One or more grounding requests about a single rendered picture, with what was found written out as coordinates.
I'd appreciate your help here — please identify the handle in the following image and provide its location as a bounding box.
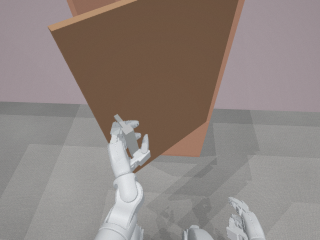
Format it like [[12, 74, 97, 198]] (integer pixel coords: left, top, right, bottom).
[[114, 114, 139, 158]]

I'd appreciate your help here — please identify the cupboard door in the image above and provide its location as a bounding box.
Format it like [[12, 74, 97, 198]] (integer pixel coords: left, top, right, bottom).
[[47, 0, 239, 174]]

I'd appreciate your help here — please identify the right robot thigh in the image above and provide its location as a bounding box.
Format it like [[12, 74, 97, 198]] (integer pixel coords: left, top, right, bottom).
[[182, 228, 214, 240]]

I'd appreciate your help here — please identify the robot right shin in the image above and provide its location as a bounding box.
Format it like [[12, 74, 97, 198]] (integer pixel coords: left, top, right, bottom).
[[189, 225, 199, 229]]

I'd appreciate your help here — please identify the robot left forearm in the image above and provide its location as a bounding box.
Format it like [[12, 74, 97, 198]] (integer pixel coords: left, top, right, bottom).
[[94, 172, 145, 240]]

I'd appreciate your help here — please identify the robot left hand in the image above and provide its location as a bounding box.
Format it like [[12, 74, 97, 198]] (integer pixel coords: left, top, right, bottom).
[[107, 120, 151, 179]]

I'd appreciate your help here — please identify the robot right hand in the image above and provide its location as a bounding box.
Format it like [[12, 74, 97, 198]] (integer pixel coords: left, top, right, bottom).
[[226, 197, 266, 240]]

